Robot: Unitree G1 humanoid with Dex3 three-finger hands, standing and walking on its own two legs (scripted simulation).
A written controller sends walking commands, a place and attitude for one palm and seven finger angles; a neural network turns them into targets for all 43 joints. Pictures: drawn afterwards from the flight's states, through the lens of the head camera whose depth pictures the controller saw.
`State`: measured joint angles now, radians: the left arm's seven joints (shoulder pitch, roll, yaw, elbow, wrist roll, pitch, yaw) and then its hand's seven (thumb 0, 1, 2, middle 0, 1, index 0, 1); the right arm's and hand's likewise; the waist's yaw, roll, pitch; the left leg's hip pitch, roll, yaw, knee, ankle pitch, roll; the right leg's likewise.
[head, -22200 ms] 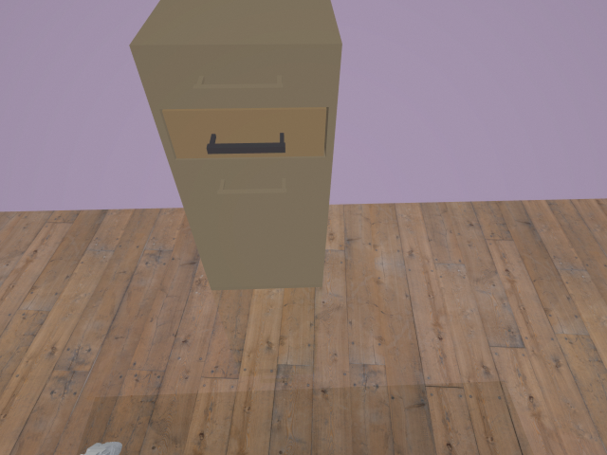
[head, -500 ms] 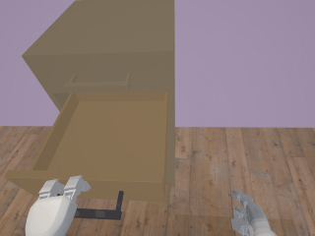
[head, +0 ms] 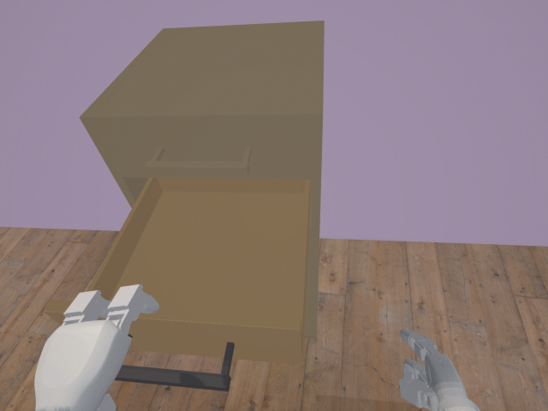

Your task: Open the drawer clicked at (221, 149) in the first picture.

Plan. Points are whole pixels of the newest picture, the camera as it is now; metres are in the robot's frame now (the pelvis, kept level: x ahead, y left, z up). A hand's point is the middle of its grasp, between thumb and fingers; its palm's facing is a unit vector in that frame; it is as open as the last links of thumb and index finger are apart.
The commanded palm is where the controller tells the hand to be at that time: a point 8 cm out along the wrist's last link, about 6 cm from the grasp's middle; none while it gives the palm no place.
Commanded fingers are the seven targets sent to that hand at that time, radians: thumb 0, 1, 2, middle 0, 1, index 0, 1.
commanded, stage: lift the hand off the handle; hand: left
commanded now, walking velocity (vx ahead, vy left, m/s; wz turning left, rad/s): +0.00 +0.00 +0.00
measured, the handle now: (171, 361) +0.19 +0.20 -0.04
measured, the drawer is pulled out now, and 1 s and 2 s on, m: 0.30 0.30 0.30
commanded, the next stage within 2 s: draw the hand back to the body in 0.28 s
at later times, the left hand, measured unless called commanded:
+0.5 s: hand (110, 353) +0.15 +0.21 +0.11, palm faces +0.09 -0.17 -0.98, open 13.9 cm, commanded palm +0.12 +0.21 +0.16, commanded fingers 0.00 -0.50 0.30 -0.30 -1.20 -0.30 -1.20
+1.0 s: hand (67, 348) +0.14 +0.25 +0.12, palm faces +0.07 -0.11 -0.99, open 13.8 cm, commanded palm +0.12 +0.25 +0.18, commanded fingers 0.00 -0.43 0.33 -0.29 -1.15 -0.29 -1.15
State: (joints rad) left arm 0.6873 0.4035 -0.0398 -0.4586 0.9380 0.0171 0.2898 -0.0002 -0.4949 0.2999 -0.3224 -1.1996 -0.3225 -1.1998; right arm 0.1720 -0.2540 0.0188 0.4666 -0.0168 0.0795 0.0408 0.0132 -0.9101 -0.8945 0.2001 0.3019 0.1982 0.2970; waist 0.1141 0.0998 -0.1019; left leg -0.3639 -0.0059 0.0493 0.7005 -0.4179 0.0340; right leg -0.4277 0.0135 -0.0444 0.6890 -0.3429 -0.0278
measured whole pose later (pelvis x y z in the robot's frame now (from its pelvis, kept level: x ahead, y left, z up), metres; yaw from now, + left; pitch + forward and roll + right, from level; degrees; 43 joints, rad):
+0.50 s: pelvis +0.00 +0.01 +0.01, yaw +0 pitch +1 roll -1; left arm 0.64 0.42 -0.08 -0.55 0.93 0.08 0.18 0.00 -0.50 0.30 -0.32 -1.20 -0.32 -1.20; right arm 0.16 -0.25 0.06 0.46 0.01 0.11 0.05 0.01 -0.91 -0.89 0.20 0.30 0.20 0.30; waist 0.14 0.11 -0.07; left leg -0.25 -0.01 0.06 0.61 -0.38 0.04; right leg -0.31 0.01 -0.04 0.59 -0.29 -0.02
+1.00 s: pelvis -0.01 +0.01 +0.02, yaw +0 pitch +0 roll -1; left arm 0.64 0.52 0.10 -0.53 0.84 0.02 0.12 0.00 -0.50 0.30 -0.32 -1.20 -0.32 -1.20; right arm 0.16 -0.28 0.03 0.49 0.01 0.11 0.00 0.01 -0.91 -0.89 0.20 0.30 0.20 0.30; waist 0.12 0.10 -0.04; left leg -0.20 -0.01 0.04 0.53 -0.33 0.04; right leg -0.24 0.01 -0.05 0.49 -0.24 -0.02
